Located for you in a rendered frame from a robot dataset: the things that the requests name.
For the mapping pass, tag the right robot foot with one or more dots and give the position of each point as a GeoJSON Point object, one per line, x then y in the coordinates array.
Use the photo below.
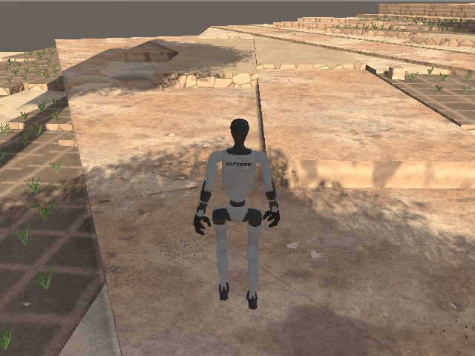
{"type": "Point", "coordinates": [252, 302]}

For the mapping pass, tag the right robot upper arm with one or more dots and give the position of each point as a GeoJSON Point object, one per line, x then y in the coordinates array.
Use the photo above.
{"type": "Point", "coordinates": [266, 174]}

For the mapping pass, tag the right robot hand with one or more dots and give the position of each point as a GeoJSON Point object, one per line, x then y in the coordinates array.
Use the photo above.
{"type": "Point", "coordinates": [274, 215]}

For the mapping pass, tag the robot right forearm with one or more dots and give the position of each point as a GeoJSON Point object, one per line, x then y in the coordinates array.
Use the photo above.
{"type": "Point", "coordinates": [272, 199]}

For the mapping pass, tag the left robot upper arm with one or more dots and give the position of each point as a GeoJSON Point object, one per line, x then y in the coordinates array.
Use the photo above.
{"type": "Point", "coordinates": [211, 171]}

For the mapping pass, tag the robot left forearm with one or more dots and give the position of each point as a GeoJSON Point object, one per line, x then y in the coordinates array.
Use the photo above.
{"type": "Point", "coordinates": [203, 201]}

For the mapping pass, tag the robot torso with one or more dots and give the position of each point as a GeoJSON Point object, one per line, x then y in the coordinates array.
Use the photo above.
{"type": "Point", "coordinates": [238, 179]}

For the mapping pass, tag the left robot hand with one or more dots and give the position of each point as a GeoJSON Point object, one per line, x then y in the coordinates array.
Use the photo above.
{"type": "Point", "coordinates": [197, 224]}

